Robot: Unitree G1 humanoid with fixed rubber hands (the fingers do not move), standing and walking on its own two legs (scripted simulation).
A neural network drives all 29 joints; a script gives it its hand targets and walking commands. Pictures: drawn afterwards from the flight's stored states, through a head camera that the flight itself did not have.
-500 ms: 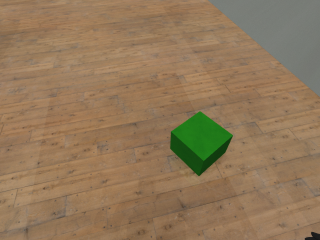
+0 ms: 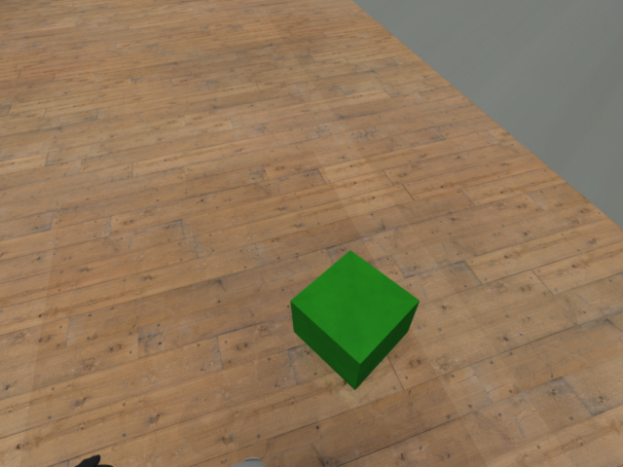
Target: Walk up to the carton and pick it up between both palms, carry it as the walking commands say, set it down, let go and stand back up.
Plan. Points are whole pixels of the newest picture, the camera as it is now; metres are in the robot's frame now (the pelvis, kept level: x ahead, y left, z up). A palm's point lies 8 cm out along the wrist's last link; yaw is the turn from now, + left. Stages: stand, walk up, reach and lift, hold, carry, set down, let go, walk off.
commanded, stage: walk up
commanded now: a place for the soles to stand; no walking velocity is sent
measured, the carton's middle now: (352, 317) +0.68 -0.09 -0.66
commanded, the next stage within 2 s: none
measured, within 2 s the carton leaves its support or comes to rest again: neither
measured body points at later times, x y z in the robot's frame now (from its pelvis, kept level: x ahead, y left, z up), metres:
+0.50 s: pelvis +0.14 -0.08 +0.01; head +0.17 -0.08 +0.45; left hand +0.26 +0.26 -0.07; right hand +0.19 -0.45 -0.08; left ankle +0.21 +0.09 -0.66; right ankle +0.16 -0.15 -0.73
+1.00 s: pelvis +0.23 -0.16 -0.03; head +0.29 -0.14 +0.42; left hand +0.42 +0.15 -0.11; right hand +0.24 -0.54 -0.09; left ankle +0.25 +0.06 -0.70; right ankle +0.32 -0.26 -0.73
